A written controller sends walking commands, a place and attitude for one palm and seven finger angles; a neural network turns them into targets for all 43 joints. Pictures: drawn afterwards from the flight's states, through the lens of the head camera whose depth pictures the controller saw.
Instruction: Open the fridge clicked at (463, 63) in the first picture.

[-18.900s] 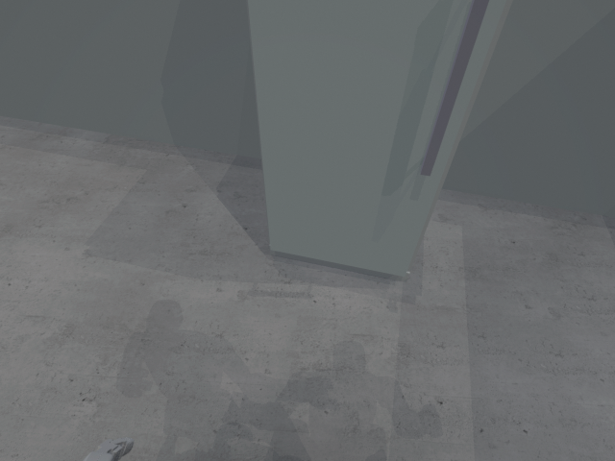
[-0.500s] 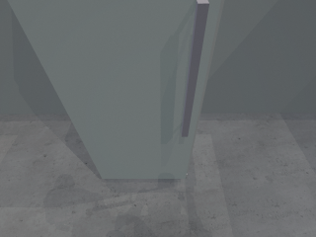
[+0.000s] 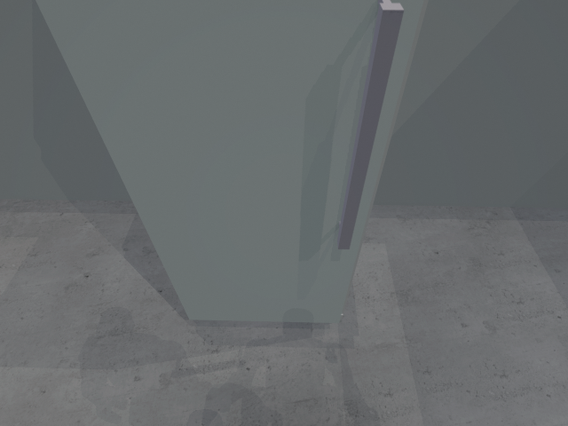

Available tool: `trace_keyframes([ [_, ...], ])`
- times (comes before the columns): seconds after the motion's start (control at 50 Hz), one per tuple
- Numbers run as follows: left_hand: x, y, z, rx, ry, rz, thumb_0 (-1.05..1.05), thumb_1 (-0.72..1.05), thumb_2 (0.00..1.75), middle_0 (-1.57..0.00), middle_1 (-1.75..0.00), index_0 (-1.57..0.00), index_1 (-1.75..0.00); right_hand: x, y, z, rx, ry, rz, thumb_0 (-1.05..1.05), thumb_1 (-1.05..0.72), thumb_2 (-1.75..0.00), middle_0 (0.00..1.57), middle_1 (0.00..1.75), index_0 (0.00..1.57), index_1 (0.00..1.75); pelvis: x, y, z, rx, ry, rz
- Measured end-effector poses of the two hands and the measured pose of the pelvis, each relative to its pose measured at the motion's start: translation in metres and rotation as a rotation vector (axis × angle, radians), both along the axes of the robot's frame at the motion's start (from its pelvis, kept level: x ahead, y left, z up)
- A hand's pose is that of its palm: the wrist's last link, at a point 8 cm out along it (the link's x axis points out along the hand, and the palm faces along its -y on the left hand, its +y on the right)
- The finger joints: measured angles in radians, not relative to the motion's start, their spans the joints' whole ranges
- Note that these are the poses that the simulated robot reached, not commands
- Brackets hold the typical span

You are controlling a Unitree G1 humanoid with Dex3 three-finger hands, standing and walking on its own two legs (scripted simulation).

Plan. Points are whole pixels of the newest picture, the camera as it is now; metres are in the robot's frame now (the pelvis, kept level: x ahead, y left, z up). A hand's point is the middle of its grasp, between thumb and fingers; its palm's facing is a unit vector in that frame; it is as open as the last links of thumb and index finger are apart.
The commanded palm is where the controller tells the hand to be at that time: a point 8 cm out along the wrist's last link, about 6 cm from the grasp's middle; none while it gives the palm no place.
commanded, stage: look again from close up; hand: right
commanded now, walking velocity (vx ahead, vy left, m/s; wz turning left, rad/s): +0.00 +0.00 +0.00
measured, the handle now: (358, 152) +0.54 -0.10 +0.10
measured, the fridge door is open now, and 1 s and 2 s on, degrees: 0 0 0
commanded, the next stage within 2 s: none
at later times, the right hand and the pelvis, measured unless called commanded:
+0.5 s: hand out of the picture +0.05 -0.19 -0.17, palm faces -0.02 +0.97 -0.25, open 7.4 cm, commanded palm none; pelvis +0.03 +0.02 +0.00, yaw +0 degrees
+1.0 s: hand out of the picture +0.04 -0.17 -0.17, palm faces +0.01 +0.97 -0.24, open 7.4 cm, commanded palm none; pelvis +0.03 +0.03 +0.00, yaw +0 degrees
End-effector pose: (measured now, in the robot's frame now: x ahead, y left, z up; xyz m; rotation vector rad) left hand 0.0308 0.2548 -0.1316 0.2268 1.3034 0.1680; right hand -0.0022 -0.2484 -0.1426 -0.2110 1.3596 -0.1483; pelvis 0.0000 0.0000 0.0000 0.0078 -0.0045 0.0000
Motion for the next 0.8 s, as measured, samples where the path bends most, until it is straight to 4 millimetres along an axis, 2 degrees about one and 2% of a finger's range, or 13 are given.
trace_keyframes([
  [0.42,0.033,0.011,-0.001,-0.003,-0.017,-0.018,0.00,0.91,0.90,-0.20,-0.30,-0.20,-0.30,0.040,0.011,0.004,-0.010,-0.032,0.010,0.00,-0.90,-0.90,0.20,0.30,0.20,0.30,0.022,0.014,0.001,-0.008,0.002,0.002],
  [0.64,0.052,0.016,0.000,-0.003,-0.034,-0.029,0.00,0.91,0.90,-0.20,-0.30,-0.20,-0.30,0.050,0.016,0.005,-0.017,-0.041,0.002,0.00,-0.90,-0.90,0.20,0.30,0.20,0.30,0.033,0.019,0.002,-0.012,-0.003,0.001],
  [0.8,0.058,0.019,0.001,0.001,-0.045,-0.033,0.00,0.91,0.90,-0.20,-0.30,-0.20,-0.30,0.051,0.021,0.005,-0.013,-0.043,-0.006,0.00,-0.90,-0.90,0.20,0.30,0.20,0.30,0.035,0.023,0.002,-0.013,-0.010,0.000],
])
